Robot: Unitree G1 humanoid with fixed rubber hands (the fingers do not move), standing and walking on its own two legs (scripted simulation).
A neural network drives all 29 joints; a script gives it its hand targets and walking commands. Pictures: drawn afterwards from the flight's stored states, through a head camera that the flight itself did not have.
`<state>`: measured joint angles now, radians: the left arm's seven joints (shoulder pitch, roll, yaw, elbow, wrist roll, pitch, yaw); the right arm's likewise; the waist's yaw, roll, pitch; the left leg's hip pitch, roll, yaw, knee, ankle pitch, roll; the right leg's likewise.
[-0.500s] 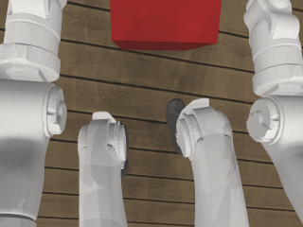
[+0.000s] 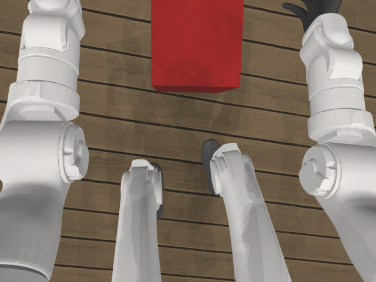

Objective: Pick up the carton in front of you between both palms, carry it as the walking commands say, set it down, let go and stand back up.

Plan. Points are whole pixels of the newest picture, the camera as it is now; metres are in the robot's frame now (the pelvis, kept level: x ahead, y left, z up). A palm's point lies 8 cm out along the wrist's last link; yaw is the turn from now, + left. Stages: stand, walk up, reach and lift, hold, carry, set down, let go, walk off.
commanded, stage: set down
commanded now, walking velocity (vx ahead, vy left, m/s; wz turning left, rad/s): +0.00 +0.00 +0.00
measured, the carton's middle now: (192, 54) +0.53 -0.08 -0.40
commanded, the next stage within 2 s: let go in 0.30 s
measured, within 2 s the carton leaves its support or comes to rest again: neither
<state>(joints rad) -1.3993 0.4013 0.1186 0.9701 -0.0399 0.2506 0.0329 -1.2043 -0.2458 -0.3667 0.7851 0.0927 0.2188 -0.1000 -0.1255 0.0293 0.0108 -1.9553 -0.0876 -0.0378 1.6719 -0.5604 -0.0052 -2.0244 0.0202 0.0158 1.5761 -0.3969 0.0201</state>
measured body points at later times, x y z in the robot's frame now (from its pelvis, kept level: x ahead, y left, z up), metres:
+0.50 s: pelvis +0.03 -0.01 +0.13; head +0.33 -0.01 +0.47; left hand +0.57 +0.15 +0.02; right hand +0.49 -0.25 +0.02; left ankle +0.06 +0.11 -0.49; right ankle +0.12 -0.12 -0.49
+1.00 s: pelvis +0.09 -0.02 +0.23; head +0.24 -0.02 +0.65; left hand +0.39 +0.18 +0.12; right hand +0.33 -0.26 +0.13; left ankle +0.06 +0.11 -0.49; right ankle +0.12 -0.12 -0.49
